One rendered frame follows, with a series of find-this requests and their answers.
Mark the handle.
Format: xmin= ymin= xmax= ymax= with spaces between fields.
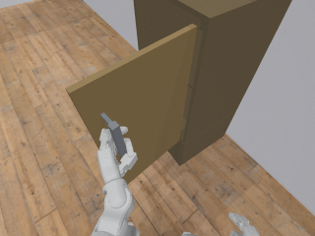
xmin=100 ymin=112 xmax=128 ymax=157

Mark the cupboard door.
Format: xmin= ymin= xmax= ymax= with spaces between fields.
xmin=65 ymin=24 xmax=197 ymax=185

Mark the left robot forearm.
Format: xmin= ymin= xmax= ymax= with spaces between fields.
xmin=91 ymin=178 xmax=135 ymax=236

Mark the left robot hand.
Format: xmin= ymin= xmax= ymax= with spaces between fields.
xmin=96 ymin=126 xmax=138 ymax=185

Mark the right robot hand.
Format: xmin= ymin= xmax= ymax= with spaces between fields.
xmin=228 ymin=212 xmax=260 ymax=236

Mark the left robot thigh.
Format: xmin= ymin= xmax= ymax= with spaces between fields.
xmin=125 ymin=225 xmax=141 ymax=236

